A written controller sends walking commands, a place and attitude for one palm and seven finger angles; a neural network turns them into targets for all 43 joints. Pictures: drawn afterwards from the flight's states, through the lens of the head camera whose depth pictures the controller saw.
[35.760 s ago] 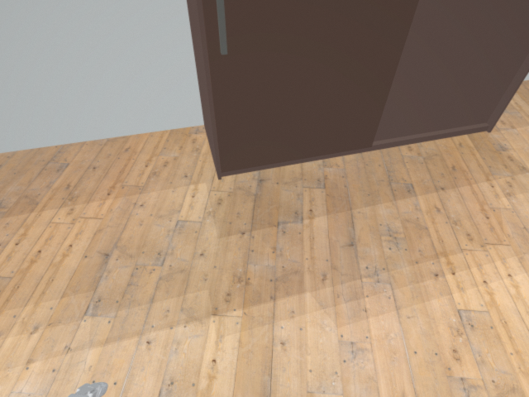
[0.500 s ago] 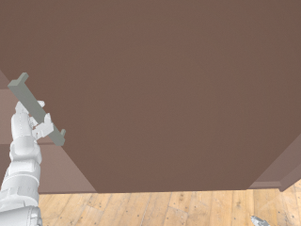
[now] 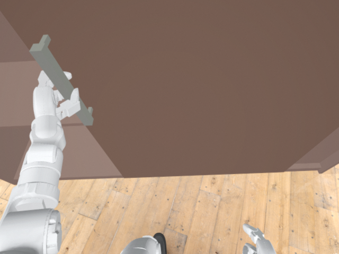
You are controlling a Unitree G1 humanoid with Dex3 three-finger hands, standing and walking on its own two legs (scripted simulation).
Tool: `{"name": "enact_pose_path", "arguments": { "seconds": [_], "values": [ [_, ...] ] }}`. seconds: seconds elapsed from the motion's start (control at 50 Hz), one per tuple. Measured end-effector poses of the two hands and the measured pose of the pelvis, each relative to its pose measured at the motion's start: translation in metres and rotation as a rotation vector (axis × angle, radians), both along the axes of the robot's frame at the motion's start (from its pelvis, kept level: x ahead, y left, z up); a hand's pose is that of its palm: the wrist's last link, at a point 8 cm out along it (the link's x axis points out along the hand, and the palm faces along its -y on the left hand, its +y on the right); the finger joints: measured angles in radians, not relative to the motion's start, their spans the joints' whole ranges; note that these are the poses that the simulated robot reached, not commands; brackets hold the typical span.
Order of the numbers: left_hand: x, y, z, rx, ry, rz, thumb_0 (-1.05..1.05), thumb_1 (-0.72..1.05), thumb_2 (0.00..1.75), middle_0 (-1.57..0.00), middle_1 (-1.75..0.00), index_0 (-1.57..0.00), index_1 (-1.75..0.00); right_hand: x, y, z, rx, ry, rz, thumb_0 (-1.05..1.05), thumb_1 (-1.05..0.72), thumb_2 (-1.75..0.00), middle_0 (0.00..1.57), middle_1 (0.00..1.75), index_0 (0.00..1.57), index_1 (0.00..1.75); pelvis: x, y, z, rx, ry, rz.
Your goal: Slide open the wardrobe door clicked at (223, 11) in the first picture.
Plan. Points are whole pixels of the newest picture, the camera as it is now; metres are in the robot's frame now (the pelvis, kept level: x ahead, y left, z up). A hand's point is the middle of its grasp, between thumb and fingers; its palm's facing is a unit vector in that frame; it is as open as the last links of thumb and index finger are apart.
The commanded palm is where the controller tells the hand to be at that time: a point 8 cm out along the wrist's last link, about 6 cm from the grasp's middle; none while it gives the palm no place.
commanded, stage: stop walking and hold the door there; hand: left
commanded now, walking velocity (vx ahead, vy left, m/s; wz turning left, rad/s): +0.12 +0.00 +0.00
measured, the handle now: (70, 87) +0.48 +0.29 +0.09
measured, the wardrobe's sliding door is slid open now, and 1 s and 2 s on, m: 0.68 0.68 0.68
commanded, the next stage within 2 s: loosen the grip on the handle in 0.58 s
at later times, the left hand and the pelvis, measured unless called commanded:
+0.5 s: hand (73, 101) +0.42 +0.26 +0.09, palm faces +0.34 -0.90 -0.29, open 6.7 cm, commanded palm +0.39 +0.28 +0.08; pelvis +0.01 +0.00 +0.00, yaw -1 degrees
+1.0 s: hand (71, 100) +0.42 +0.26 +0.10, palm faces +0.32 -0.91 -0.27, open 11.1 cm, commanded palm +0.38 +0.30 +0.11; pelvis -0.01 +0.01 -0.01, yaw +0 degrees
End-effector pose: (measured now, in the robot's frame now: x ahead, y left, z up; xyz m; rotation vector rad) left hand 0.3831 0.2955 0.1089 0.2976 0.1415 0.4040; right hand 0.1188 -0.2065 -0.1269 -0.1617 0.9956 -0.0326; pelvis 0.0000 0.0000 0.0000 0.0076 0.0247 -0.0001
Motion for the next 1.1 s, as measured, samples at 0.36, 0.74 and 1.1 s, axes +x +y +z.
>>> {"name": "enact_pose_path", "arguments": {
  "seconds": [0.36,0.74,1.1],
  "values": [
    [0.001,0.002,0.002,-0.056,0.016,-0.024,-0.05,0.65,0.74,-0.16,-1.26,-0.23,-1.33,-0.048,-0.071,0.024,-0.229,0.029,-0.154,0.01,-0.91,-0.90,0.19,0.29,0.19,0.30,0.006,0.008,0.002,-0.004,-0.031,-0.008],
    [0.009,0.010,0.003,-0.081,0.053,-0.050,-0.04,0.57,0.76,-0.23,-1.28,-0.29,-1.36,-0.003,-0.048,0.026,-0.129,-0.079,-0.136,0.01,-0.91,-0.90,0.20,0.30,0.20,0.30,0.016,0.005,0.000,0.014,-0.003,-0.021],
    [0.004,0.009,0.005,-0.056,0.016,-0.052,0.00,-0.34,0.30,-0.27,-1.21,-0.34,-1.29,-0.069,-0.065,0.031,-0.209,0.021,-0.166,0.01,-0.91,-0.90,0.20,0.29,0.20,0.30,-0.014,0.012,-0.006,-0.027,0.059,0.004]
  ]
}}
